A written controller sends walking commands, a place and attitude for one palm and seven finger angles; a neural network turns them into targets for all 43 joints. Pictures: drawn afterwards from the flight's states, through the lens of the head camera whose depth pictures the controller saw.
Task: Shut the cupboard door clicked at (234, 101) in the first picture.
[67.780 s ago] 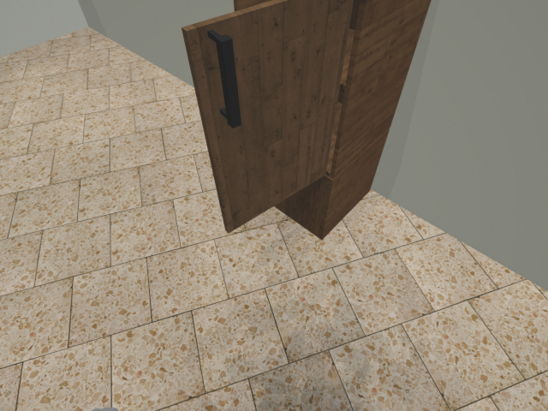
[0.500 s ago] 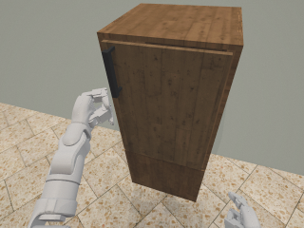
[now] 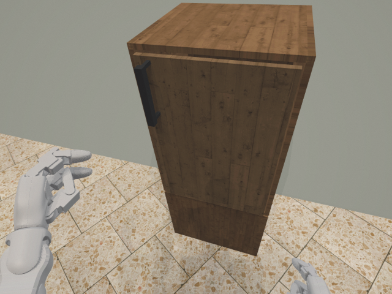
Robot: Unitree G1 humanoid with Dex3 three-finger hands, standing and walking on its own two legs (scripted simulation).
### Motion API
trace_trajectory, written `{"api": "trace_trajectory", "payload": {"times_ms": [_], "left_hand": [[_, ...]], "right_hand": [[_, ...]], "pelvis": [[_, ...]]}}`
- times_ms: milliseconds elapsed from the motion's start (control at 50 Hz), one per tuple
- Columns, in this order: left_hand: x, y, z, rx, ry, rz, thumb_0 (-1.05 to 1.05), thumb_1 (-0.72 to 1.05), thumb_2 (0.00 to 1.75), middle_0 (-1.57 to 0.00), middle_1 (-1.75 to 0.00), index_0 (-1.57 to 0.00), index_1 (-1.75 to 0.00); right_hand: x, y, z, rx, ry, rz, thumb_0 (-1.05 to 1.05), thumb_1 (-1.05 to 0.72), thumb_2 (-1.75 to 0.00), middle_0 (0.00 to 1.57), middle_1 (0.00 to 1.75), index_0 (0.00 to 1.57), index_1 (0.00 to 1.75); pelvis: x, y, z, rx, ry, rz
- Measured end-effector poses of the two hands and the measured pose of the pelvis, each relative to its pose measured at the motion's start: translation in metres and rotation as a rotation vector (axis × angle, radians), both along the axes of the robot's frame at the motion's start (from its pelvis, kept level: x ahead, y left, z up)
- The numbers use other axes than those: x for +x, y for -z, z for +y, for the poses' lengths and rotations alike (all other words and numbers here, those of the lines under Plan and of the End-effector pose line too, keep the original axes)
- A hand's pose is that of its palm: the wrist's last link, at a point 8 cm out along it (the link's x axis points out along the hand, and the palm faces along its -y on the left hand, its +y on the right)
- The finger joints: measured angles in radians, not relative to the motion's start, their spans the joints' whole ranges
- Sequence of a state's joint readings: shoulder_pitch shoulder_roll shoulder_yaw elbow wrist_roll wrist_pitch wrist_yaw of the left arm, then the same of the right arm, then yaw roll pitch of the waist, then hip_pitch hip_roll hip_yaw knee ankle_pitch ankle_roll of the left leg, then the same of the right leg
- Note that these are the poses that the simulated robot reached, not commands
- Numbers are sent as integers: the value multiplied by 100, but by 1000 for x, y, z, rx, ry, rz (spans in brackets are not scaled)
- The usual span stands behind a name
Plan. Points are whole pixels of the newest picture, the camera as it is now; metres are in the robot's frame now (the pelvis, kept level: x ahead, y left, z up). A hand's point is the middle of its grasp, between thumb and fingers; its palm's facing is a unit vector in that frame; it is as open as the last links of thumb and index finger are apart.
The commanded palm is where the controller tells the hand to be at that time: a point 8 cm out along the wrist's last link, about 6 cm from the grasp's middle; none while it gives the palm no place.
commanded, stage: draw the hand back to the body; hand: left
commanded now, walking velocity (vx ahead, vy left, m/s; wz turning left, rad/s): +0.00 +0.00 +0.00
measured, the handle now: (149, 94) +0.56 +0.18 +0.15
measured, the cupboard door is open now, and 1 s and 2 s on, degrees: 0 0 0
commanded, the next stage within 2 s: step back with the hand held close in 0.56 s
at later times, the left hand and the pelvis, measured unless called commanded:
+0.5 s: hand (47, 207) +0.21 +0.27 +0.15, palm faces +0.46 -0.80 -0.38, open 7.3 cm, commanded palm +0.15 +0.31 +0.17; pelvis +0.02 +0.00 +0.00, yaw +1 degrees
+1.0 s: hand (43, 211) +0.20 +0.27 +0.15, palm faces +0.32 -0.80 -0.51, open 7.4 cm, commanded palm +0.14 +0.32 +0.17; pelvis +0.00 +0.02 -0.01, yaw -1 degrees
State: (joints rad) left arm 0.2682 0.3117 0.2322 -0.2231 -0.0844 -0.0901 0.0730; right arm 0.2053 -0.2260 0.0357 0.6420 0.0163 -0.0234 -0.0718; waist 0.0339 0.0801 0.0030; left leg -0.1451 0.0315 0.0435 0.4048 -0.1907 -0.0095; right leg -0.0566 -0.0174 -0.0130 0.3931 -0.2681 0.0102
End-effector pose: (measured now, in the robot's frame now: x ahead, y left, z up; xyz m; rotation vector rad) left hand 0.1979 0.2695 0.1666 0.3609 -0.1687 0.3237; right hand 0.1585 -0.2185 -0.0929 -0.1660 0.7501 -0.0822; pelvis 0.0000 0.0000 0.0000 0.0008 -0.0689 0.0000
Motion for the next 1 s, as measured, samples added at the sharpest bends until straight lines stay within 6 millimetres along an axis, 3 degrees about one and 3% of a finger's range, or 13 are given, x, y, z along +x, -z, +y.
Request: {"api": "trace_trajectory", "payload": {"times_ms": [120, 280, 480, 720, 880, 1000], "left_hand": [[-26, 4, 21, 37, -75, 36, 1, 89, 90, -53, -65, -53, -64], [-55, -7, 42, 100, -185, 37, 1, 89, 90, -32, -43, -32, -42], [-34, 0, 34, 48, -170, 38, 1, 90, 90, -22, -32, -22, -31], [-26, -9, 32, 100, -147, 47, 1, 89, 90, -21, -30, -21, -30], [-21, -3, 36, 157, -89, 87, 1, 89, 90, -21, -30, -21, -30], [-33, -6, 38, 189, -23, 86, 1, 89, 90, -21, -30, -21, -30]], "right_hand": [[14, -9, -2, -21, 1, -42, 1, -90, -90, 21, 30, 20, 30], [38, -16, 4, -33, -39, -96, 1, -90, -90, 20, 30, 20, 30], [47, -15, 17, -17, -70, -94, 1, -90, -90, 21, 30, 20, 30], [37, -7, 5, -15, -28, -44, 1, -90, -90, 21, 30, 20, 30], [25, -4, -10, -56, 44, 15, 1, -90, -90, 21, 30, 20, 30], [8, -11, -9, -74, 100, 2, 1, -91, -90, 20, 30, 20, 30]], "pelvis": [[6, 0, 2, -3, 1, 3], [13, 1, 5, -5, -11, 5], [17, 1, 4, 2, -15, 16], [23, 1, 1, -2, -5, 26], [13, 4, 10, -15, 2, 82], [-2, 7, 19, -9, 18, 83]]}}
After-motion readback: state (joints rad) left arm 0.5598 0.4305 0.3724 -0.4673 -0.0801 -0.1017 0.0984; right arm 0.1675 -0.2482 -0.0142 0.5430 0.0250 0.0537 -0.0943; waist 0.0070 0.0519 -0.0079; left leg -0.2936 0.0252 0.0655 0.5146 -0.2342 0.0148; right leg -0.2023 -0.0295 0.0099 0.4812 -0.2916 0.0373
